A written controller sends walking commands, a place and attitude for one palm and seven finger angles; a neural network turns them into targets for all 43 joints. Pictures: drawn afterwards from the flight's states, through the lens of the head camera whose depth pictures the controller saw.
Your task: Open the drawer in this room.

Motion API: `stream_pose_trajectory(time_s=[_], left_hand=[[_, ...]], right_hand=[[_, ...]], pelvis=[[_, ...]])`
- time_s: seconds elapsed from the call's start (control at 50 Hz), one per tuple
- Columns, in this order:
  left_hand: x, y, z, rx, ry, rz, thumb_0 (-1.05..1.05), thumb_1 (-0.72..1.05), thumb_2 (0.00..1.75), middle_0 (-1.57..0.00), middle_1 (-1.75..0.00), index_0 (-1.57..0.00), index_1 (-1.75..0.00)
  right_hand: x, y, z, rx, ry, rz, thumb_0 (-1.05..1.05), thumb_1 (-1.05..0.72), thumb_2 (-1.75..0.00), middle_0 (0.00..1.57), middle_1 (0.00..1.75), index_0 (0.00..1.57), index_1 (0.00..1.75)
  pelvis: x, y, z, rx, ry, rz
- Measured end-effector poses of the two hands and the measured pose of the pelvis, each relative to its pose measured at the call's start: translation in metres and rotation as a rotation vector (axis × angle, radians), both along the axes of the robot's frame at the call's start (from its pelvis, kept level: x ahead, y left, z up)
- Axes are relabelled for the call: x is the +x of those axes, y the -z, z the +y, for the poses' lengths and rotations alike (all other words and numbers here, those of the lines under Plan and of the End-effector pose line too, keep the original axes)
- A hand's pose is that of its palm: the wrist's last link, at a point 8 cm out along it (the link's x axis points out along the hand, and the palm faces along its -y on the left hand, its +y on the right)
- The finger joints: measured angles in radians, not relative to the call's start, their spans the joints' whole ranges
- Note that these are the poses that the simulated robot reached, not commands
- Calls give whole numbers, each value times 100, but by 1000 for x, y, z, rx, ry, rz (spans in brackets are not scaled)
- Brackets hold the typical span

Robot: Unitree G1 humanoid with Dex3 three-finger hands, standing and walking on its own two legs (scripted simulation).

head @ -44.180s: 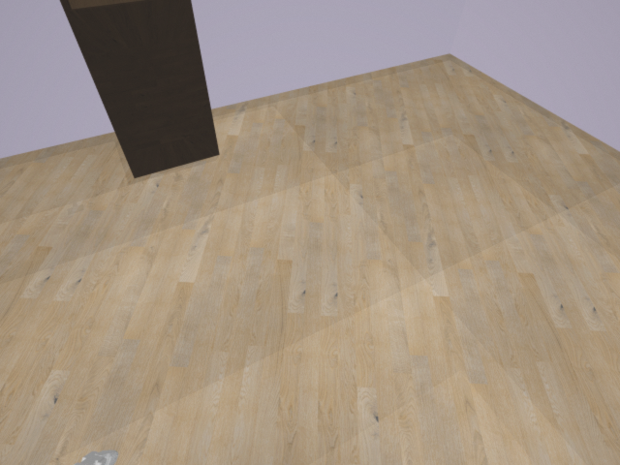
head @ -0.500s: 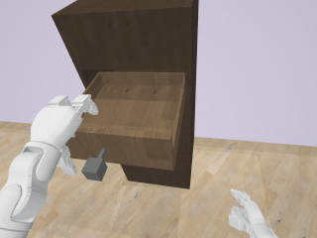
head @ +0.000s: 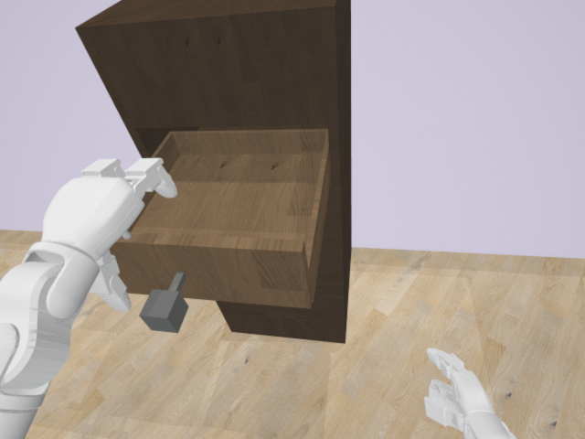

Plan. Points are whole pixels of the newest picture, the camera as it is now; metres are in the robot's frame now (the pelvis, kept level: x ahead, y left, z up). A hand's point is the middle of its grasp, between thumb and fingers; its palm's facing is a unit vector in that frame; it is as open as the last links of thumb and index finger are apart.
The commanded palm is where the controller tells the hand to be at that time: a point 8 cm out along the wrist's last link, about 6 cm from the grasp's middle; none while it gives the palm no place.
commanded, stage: draw the hand back to the body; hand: left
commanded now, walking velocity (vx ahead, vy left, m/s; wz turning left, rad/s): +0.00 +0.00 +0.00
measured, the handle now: (171, 298) +0.28 +0.23 +0.05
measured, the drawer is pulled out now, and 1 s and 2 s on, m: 0.30 0.30 0.30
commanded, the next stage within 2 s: step back with the hand held close in 1.50 s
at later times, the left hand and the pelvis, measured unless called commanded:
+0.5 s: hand (74, 267) +0.23 +0.26 +0.20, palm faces +0.17 -0.02 -0.99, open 13.9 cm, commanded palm +0.18 +0.26 +0.25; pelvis +0.00 +0.01 +0.00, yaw +1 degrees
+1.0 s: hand (79, 246) +0.23 +0.23 +0.24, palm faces +0.43 -0.83 -0.36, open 11.4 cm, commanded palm +0.17 +0.28 +0.24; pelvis +0.02 +0.01 +0.00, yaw -1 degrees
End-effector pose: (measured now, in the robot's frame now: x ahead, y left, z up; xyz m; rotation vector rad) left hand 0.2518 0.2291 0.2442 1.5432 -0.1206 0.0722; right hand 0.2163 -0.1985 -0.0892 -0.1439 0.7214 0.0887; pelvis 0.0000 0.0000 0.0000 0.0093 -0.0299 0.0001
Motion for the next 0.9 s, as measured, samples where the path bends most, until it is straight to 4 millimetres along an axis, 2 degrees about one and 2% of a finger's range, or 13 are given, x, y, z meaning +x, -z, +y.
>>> stream_pose_trajectory(time_s=[0.16, 0.3, 0.38, 0.52, 0.6, 0.66, 0.76, 0.9], left_hand=[[-22, -3, 24, -20, -75, -25, 0, -49, 30, -32, -120, -32, -120], [-37, 9, 22, -19, -51, 1, 0, -49, 30, -32, -121, -31, -120], [-44, 5, 21, -4, -25, -25, 0, -49, 30, -33, -121, -32, -120], [-54, -1, 37, -3, -90, -40, 0, -49, 30, -32, -121, -32, -120], [-63, -2, 38, -619, 59, -227, 0, -48, 31, -32, -119, -32, -119], [-69, -1, 36, -881, 134, -395, -1, -43, 33, -32, -116, -31, -116], [-67, 0, 41, -1049, 167, -563, -1, -32, 38, -31, -109, -30, -108], [-61, 1, 41, -1037, 175, -543, -1, -10, 47, -29, -94, -28, -94]], right_hand=[[-1, 1, -5, -24, -8, 3, 1, -91, -90, 20, 30, 20, 30], [4, -1, -2, -50, -21, -7, 1, -91, -90, 20, 30, 20, 30], [8, -4, 5, -42, -27, -25, 1, -91, -90, 20, 30, 20, 30], [11, -7, 16, -19, -41, -34, 1, -91, -90, 20, 30, 20, 30], [7, -14, 19, -22, -3, -105, 1, -91, -90, 20, 30, 20, 30], [-4, -19, 17, -52, 21, -129, 1, -91, -90, 20, 30, 20, 30], [-21, -19, 5, -102, 49, -106, 1, -91, -90, 20, 30, 20, 30], [-32, -15, -14, -134, 100, -76, 1, -90, -90, 20, 30, 20, 30]], pelvis=[[1, 1, 0, -5, -8, -3], [1, 1, 3, -8, -20, -6], [1, 1, 5, -9, -19, -9], [0, 1, 7, -10, -18, -11], [0, 0, 8, -17, -11, -31], [3, -1, 6, -19, -4, -41], [10, -2, 4, -22, 2, -55], [20, -2, 5, -24, 16, -48]])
